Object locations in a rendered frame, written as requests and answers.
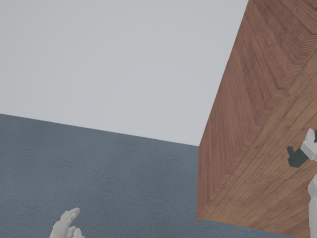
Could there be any left robot hand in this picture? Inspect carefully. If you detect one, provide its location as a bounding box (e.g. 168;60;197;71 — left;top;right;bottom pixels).
49;207;85;238

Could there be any right robot hand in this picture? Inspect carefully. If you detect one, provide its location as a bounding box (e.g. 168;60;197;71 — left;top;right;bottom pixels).
300;128;317;162

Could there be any handle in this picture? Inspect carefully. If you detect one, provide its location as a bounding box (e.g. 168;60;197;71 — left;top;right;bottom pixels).
286;130;317;168

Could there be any wardrobe door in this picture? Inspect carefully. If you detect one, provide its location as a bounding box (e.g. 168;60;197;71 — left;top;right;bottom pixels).
202;44;317;238

